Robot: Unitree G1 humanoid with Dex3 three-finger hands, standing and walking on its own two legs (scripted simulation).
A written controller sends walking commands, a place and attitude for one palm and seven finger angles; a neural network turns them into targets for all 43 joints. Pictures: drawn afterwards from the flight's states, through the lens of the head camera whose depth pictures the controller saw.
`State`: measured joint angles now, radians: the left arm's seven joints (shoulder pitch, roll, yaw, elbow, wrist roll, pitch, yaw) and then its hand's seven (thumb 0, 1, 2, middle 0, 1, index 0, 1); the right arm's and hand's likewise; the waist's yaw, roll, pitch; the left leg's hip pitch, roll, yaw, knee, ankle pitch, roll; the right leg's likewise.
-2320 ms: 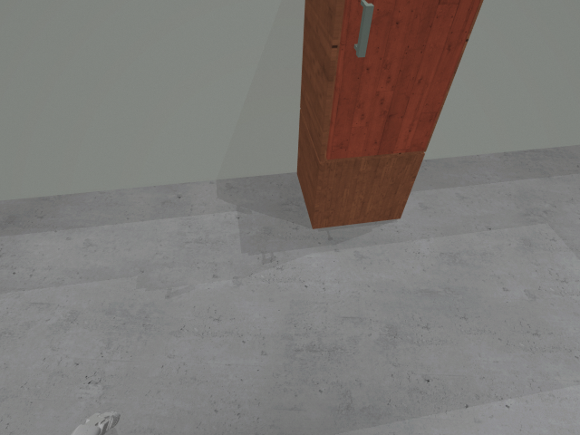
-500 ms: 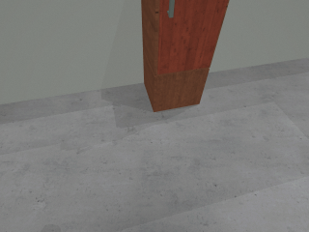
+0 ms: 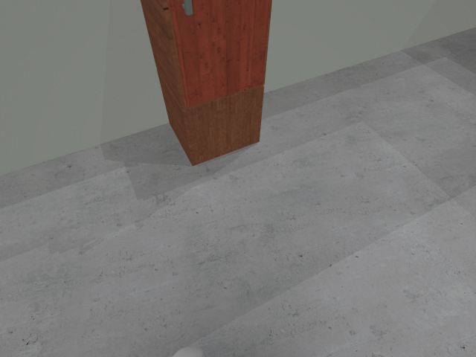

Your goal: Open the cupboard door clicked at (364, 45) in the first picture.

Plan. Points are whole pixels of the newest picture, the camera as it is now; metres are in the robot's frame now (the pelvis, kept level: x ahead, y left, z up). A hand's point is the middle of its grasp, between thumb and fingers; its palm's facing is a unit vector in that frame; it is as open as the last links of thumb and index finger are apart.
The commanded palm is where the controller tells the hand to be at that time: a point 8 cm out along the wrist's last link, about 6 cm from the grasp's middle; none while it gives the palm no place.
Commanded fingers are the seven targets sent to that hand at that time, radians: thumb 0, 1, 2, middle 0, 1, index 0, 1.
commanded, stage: walk to a spot facing it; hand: left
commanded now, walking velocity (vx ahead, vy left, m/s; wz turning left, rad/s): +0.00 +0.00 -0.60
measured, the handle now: out of the picture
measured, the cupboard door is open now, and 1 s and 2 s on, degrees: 0 0 0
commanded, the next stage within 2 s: turn to face it in 1.88 s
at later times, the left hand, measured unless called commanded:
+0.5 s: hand out of the picture +0.13 +0.24 -0.17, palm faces -0.30 -0.94 -0.16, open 7.4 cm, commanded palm none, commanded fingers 0.00 0.90 0.90 -0.20 -0.30 -0.20 -0.30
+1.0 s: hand (246, 274) +0.31 +0.02 -0.16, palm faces -0.53 -0.83 -0.20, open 7.2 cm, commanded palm none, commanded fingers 0.00 0.90 0.90 -0.20 -0.30 -0.20 -0.30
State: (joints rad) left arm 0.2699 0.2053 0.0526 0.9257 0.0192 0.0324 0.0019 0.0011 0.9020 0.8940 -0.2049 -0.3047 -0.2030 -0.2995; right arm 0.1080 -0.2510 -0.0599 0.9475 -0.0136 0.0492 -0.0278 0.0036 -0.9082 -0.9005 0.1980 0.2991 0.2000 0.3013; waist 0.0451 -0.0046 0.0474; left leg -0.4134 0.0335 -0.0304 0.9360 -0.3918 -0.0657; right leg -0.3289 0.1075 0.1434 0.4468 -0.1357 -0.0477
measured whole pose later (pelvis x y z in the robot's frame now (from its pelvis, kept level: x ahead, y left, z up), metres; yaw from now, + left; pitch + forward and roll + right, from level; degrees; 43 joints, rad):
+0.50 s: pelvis +0.00 +0.07 +0.01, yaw -20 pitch -1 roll -3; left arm 0.25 0.27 0.10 0.95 0.04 0.08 -0.05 0.00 0.91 0.90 -0.20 -0.30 -0.19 -0.30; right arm 0.40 -0.17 -0.03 0.99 -0.02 -0.05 -0.03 0.00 -0.90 -0.90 0.20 0.30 0.20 0.30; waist -0.01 -0.05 -0.01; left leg -0.07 0.07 0.23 0.37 -0.30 0.04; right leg -0.57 -0.07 0.02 1.13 -0.18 0.08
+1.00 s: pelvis +0.12 -0.08 +0.00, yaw -34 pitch -1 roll -1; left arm 0.17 0.18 0.06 0.98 0.00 -0.06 0.01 -0.02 0.93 0.89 -0.20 -0.30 -0.20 -0.30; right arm 0.31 -0.16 -0.05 1.03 -0.03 -0.02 0.00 0.01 -0.91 -0.90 0.20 0.30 0.20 0.30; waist -0.05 0.01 0.04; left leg -0.51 0.18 0.07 1.19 -0.31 -0.04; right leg -0.24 0.03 -0.10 0.49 -0.24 -0.06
